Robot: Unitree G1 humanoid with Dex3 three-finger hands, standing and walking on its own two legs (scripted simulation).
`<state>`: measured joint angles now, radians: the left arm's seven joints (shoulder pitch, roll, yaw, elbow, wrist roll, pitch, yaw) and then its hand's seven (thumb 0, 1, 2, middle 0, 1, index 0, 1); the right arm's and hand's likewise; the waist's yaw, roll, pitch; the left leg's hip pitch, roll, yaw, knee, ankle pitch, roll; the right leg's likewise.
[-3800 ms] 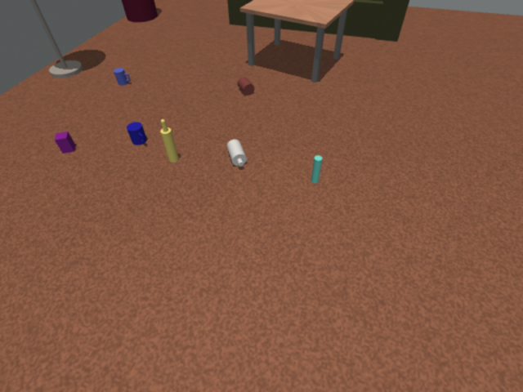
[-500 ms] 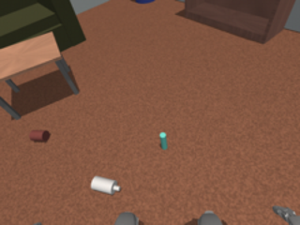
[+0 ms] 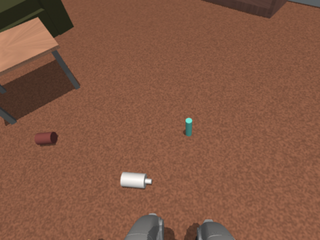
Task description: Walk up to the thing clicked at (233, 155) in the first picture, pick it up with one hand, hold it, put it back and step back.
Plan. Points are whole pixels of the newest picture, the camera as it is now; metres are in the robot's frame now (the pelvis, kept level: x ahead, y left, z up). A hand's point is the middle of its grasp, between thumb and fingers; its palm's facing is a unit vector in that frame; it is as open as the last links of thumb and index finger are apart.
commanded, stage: walk up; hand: left
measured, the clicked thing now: (137, 180) +0.49 +0.23 -0.69
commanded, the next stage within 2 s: none
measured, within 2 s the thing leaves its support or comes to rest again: neither
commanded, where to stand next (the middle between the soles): +0.09 +0.05 m, yaw -7 degrees
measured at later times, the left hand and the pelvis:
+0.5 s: hand out of the picture +0.09 +0.41 -0.13, palm faces -0.13 -0.92 -0.36, open 7.4 cm; pelvis -0.01 +0.12 +0.02, yaw -6 degrees
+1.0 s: hand (64, 212) +0.22 +0.32 -0.13, palm faces -0.15 -0.91 -0.39, open 7.4 cm; pelvis +0.07 +0.07 +0.01, yaw -9 degrees
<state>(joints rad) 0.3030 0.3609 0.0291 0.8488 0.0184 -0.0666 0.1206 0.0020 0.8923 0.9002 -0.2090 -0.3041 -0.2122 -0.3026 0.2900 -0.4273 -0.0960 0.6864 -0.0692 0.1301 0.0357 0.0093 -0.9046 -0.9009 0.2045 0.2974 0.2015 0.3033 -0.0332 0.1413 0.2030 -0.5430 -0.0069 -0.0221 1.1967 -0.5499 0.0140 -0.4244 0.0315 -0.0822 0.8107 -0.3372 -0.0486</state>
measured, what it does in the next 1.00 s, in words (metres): steps to the left: left foot, then right foot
